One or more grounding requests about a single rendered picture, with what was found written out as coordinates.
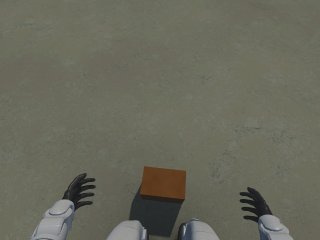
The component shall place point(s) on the robot right thigh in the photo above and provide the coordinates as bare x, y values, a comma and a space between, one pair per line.
197, 230

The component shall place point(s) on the left robot hand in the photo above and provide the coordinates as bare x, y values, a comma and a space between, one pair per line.
75, 188

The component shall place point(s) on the robot left thigh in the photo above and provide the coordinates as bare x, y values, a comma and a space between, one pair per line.
128, 230

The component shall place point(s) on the right robot forearm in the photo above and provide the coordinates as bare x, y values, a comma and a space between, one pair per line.
271, 228

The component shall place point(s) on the robot thigh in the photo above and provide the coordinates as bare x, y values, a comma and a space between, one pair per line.
128, 230
197, 230

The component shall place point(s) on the right robot hand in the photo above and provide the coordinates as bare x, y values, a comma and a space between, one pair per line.
261, 208

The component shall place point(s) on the left robot forearm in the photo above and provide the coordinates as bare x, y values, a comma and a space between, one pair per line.
56, 222

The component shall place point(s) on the carton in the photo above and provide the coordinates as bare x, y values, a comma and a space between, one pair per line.
164, 185

